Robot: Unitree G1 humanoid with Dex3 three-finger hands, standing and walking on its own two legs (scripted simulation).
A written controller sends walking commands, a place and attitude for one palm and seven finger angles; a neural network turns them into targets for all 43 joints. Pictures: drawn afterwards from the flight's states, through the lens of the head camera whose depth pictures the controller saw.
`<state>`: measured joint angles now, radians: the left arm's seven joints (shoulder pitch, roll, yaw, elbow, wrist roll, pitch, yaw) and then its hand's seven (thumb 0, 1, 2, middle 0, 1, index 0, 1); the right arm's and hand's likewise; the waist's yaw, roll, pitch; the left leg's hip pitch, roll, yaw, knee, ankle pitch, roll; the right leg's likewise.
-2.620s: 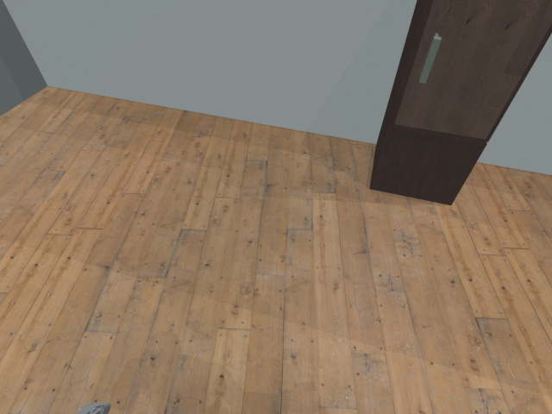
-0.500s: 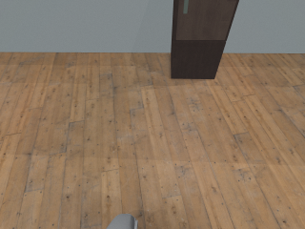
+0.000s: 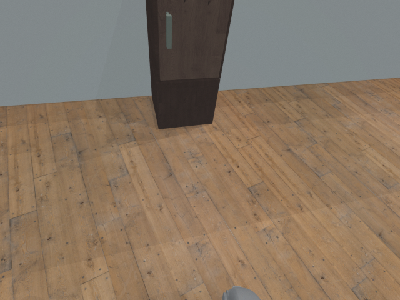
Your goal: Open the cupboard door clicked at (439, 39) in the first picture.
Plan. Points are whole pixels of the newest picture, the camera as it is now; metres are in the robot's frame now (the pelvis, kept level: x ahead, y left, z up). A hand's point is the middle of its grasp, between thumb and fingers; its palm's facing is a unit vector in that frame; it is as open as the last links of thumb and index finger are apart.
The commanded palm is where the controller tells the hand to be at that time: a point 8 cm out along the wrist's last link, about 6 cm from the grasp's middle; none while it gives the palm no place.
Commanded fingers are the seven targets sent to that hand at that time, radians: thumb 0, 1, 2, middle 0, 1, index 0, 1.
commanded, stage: walk to a spot facing it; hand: left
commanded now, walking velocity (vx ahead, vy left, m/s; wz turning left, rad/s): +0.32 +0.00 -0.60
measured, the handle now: (168, 30) +1.30 +0.25 -0.05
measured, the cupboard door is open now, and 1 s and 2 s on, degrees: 0 0 0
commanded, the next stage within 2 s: turn to face it in 1.10 s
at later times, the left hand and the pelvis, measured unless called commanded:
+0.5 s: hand (170, 224) +0.34 +0.09 -0.18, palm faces -0.29 -0.93 -0.22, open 7.2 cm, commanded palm none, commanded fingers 0.00 0.90 0.90 -0.20 -0.30 -0.20 -0.30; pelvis +0.21 -0.07 -0.01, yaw -16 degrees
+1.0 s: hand (184, 169) +0.54 +0.07 -0.18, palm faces -0.39 -0.91 -0.15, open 7.4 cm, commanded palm none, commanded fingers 0.00 0.90 0.90 -0.20 -0.30 -0.20 -0.30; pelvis +0.43 -0.08 +0.00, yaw -28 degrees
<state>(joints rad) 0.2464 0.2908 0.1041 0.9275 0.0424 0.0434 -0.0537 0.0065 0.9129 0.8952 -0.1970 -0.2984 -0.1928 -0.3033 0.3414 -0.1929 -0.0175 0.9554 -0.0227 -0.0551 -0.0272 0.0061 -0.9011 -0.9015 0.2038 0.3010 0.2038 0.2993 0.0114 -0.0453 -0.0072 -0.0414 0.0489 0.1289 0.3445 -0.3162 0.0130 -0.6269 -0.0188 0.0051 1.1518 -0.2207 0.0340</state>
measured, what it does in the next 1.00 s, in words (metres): walks ahead, turning right: right foot, then left foot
